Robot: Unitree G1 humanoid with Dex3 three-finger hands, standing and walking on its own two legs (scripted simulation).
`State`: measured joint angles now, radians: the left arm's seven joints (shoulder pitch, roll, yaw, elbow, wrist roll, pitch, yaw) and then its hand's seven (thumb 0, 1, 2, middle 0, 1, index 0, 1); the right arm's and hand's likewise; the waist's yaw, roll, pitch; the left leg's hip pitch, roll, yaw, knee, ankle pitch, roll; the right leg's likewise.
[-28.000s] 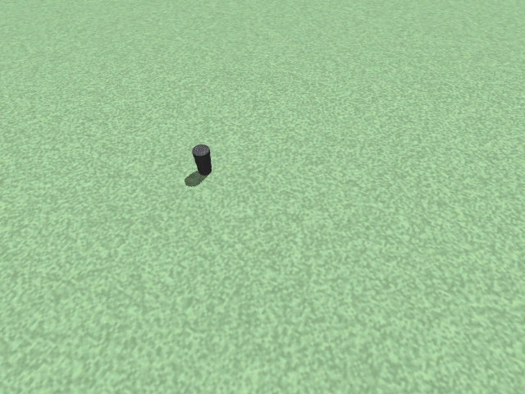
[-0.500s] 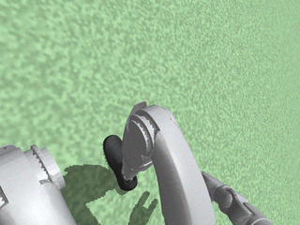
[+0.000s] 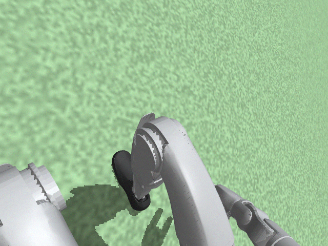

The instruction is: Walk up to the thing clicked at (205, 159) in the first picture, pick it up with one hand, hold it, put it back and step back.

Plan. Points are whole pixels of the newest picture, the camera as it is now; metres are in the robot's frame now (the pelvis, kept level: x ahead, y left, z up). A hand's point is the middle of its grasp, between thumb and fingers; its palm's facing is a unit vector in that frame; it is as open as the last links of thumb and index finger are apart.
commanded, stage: open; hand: left
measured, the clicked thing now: out of the picture +0.51 +0.31 -0.23
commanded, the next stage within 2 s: withdraw in 0.02 s
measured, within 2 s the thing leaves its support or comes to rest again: rests again in 0.12 s
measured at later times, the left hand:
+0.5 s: hand out of the picture +0.49 +0.39 -0.11, palm faces +0.53 -0.84 -0.03, open 17.6 cm
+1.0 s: hand out of the picture +0.41 +0.49 -0.02, palm faces +0.52 -0.75 -0.41, open 17.1 cm
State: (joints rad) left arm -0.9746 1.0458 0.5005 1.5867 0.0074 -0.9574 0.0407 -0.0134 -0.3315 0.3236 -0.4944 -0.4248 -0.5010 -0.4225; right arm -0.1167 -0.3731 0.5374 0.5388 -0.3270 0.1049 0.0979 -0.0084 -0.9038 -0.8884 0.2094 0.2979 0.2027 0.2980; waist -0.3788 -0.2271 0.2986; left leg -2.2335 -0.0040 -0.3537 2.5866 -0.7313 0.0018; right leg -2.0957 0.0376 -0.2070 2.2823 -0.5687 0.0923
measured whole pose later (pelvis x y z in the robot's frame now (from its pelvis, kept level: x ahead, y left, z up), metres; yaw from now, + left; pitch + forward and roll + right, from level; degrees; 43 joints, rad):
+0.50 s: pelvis +0.00 +0.00 +0.00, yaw +0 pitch +20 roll -19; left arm -0.95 1.11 0.64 1.41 -0.01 -0.87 -0.07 -0.02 -0.61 0.04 -0.10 -0.06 -0.10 -0.07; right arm -0.06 -0.38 0.50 0.53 -0.28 0.14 0.07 -0.01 -0.91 -0.89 0.21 0.30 0.20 0.30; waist -0.34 -0.22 0.27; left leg -2.24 0.00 -0.33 2.57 -0.72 0.01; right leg -2.10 0.03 -0.19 2.28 -0.56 0.08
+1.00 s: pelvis +0.01 +0.00 +0.04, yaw +6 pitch +30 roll -14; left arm -0.76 0.97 0.57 1.08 0.15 -0.29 -0.03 -0.02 -0.46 0.09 -0.07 -0.06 -0.07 -0.06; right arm 0.12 -0.31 0.20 0.56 -0.08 0.22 0.08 -0.01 -0.90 -0.90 0.21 0.30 0.20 0.30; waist -0.20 -0.03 -0.01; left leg -2.23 0.00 -0.17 2.39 -0.70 0.05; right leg -2.13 -0.02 -0.08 2.20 -0.61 0.04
